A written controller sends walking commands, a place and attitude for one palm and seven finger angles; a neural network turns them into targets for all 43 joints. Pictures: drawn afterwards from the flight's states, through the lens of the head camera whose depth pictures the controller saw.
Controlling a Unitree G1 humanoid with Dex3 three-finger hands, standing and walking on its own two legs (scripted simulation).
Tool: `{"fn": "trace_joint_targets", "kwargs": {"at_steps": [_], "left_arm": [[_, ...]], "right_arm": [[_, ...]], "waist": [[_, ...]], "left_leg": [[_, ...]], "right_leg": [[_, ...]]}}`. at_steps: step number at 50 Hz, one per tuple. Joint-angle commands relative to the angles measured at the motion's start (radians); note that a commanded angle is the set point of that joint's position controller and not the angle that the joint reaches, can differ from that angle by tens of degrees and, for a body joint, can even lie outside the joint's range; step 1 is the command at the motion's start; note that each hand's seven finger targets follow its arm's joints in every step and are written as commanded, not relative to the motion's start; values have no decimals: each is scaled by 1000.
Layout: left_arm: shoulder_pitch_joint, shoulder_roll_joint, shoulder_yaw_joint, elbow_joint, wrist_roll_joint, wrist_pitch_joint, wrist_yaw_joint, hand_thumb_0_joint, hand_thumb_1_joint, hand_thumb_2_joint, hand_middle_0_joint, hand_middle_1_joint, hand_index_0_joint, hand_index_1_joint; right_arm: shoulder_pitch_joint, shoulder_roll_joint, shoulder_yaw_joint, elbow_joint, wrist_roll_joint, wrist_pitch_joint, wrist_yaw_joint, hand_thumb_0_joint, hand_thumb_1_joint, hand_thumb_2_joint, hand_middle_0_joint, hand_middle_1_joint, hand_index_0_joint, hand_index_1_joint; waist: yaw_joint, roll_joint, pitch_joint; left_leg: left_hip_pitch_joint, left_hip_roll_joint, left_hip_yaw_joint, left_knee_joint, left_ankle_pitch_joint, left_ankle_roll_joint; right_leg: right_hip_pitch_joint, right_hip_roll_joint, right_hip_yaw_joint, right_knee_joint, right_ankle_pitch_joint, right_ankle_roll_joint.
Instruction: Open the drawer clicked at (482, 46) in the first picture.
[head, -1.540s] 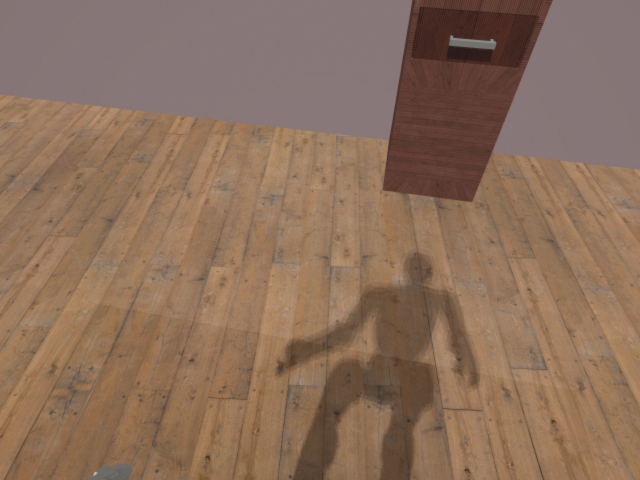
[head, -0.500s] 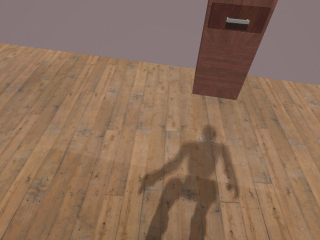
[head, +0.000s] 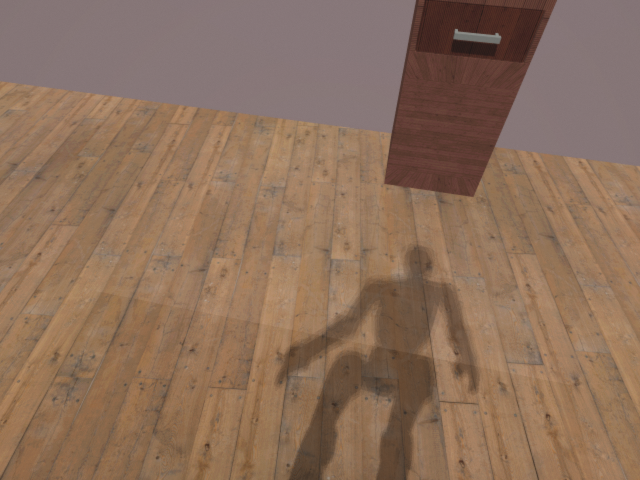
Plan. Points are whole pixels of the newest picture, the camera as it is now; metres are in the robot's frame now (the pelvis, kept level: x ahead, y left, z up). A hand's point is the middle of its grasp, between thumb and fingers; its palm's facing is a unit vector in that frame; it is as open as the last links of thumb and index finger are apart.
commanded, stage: walk to a spot facing it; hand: left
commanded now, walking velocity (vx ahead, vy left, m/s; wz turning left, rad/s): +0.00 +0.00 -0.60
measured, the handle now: (476, 35) +1.52 -0.47 -0.04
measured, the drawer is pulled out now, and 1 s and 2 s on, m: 0.00 0.00 0.00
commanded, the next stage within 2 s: none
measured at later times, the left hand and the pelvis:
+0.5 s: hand out of the picture +0.05 +0.15 -0.17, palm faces -0.14 -0.95 -0.26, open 7.3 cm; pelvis +0.00 -0.04 -0.01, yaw -13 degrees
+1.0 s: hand (220, 451) +0.20 +0.17 -0.20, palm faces -0.34 -0.92 -0.19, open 7.3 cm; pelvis +0.19 -0.03 -0.03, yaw -27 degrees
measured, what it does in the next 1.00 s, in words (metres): walks ahead, turning right: left foot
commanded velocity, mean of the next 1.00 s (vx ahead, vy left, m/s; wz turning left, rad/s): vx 0.24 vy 0.00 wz -0.56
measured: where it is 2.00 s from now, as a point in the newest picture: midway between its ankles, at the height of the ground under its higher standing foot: (390, 367)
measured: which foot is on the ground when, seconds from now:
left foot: down 0.00-0.38, up 0.40-0.96, down 0.98-1.00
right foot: down 0.00-0.98, up 1.00-1.00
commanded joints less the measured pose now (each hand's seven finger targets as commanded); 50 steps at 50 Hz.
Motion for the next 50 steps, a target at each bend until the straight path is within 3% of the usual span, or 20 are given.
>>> {"fn": "trace_joint_targets", "kwargs": {"at_steps": [1,4,9,14,15,17,18,19,20,21,23,25,27,38,41,45,47,48,49,50], "left_arm": [[-42,203,41,-65,0,-24,12,0,900,900,-200,-300,-200,-300],[2,100,29,-67,-1,7,16,0,900,900,-200,-300,-200,-300],[34,88,46,-127,4,37,8,0,900,900,-200,-300,-200,-300],[74,34,65,-177,5,52,-2,0,900,900,-200,-300,-200,-300],[95,26,71,-182,4,52,-7,0,900,900,-200,-300,-200,-300],[205,10,79,-161,9,40,-22,0,900,900,-200,-300,-200,-300],[285,45,89,-139,16,30,-21,0,900,900,-200,-300,-200,-300],[318,154,108,-138,31,10,-6,0,900,900,-200,-300,-200,-300],[338,166,107,-153,12,8,11,0,900,900,-200,-300,-200,-300],[273,138,106,-173,9,1,14,0,900,900,-200,-300,-200,-300],[206,80,96,-186,5,-18,11,0,900,900,-200,-300,-200,-300],[221,35,87,-181,1,-39,5,0,900,900,-200,-300,-200,-300],[274,22,87,-162,1,-52,5,0,900,900,-200,-300,-200,-300],[420,-16,87,-96,16,-70,22,0,900,900,-200,-300,-200,-300],[417,-13,85,-93,18,-68,29,0,900,900,-200,-300,-200,-300],[345,18,95,-111,21,-62,34,0,900,900,-200,-300,-200,-300],[271,34,107,-128,12,-66,32,0,900,900,-200,-300,-200,-300],[260,17,110,-130,6,-68,25,0,900,900,-200,-300,-200,-300],[310,-39,109,-140,-11,-63,11,0,900,900,-200,-300,-200,-300],[331,-72,99,-155,-10,-66,3,0,900,900,-200,-300,-200,-300]], "right_arm": [[-47,-210,-40,-61,1,-22,-19,0,-900,-900,200,300,200,300],[15,-96,-27,-59,-2,-5,-25,0,-900,-900,200,300,200,300],[44,-118,-54,-116,-3,18,-38,0,-900,-900,200,300,200,300],[18,-125,-81,-176,-6,13,-39,0,-900,-900,200,300,200,300],[6,-125,-84,-187,-9,12,-38,0,-900,-900,200,300,200,300],[-42,-120,-87,-199,-13,19,-31,0,-900,-900,200,300,200,300],[-53,-94,-84,-209,-9,27,-25,0,-900,-900,200,300,200,300],[-38,10,-66,-243,-2,33,-17,0,-900,-900,200,300,200,300],[-107,-16,-63,-285,-12,25,-13,0,-900,-900,200,300,200,300],[-78,-37,-74,-274,-11,21,-6,0,-900,-900,200,300,200,300],[-43,-37,-83,-233,-12,9,2,0,-900,-900,200,300,200,300],[4,-11,-83,-211,-17,6,5,0,-900,-900,200,300,200,300],[19,10,-82,-205,-17,2,4,0,-900,-900,200,300,200,300],[-130,50,-73,-286,-13,-23,6,0,-900,-900,200,300,200,300],[-179,65,-67,-311,-8,-29,10,0,-900,-900,200,300,200,300],[-140,67,-65,-316,3,-45,13,0,-900,-900,200,300,200,300],[65,38,-76,-257,2,-55,-5,0,-900,-900,200,300,200,300],[244,-27,-90,-201,1,-57,-21,0,-900,-900,200,300,200,300],[373,-139,-118,-170,-18,-61,-29,0,-900,-900,200,300,200,300],[401,-165,-112,-167,-14,-57,-27,0,-900,-900,200,300,200,300]], "waist": [[1,16,-68],[-6,11,-64],[-8,61,-37],[7,200,-51],[20,193,-59],[78,141,-91],[119,-9,-101],[124,-403,-29],[136,-343,39],[80,-229,68],[36,-114,69],[16,-65,28],[21,-64,-3],[75,-99,7],[82,-105,49],[52,-147,43],[-55,-103,-35],[-121,-16,-132],[-143,256,-250],[-110,356,-264]], "left_leg": [[30,118,-85,-51,114,31],[38,129,-35,4,133,15],[17,192,-38,17,86,42],[-22,367,-100,-28,269,184],[-47,377,-75,-12,210,178],[-141,315,12,112,-80,102],[-264,226,81,302,-284,38],[-549,49,176,658,-481,-47],[-595,39,34,761,-425,-38],[-576,87,-16,777,-288,-26],[-536,108,-10,790,-142,-31],[-510,106,1,771,-39,-45],[-533,104,8,765,-12,-56],[-671,109,29,620,-38,-77],[-614,92,42,537,-51,-66],[-388,58,60,333,-96,-34],[-51,16,80,163,2,-12],[214,61,53,137,35,-7],[438,337,-277,91,-26,60],[403,516,-562,-80,-86,119]], "right_leg": [[-6,-110,113,-67,97,-34],[-55,-102,126,-9,175,-23],[-172,-42,109,139,152,-12],[-243,-5,26,520,-308,15],[-205,-32,31,496,-322,9],[-28,-22,-12,291,-215,7],[87,-40,42,115,-172,-4],[121,-285,518,-142,-339,-87],[5,-357,706,-265,-333,-144],[-30,-330,617,-279,-447,-166],[-57,-245,542,-243,-388,-119],[-8,-188,414,-204,-182,-106],[57,-175,371,-175,-38,-124],[247,-187,419,-112,278,-203],[195,-185,432,-107,335,-210],[112,-164,404,-44,416,-179],[-19,-97,346,129,530,-138],[-127,-37,298,313,412,-108],[-336,94,163,630,-34,-58],[-465,113,112,872,-354,-32]]}}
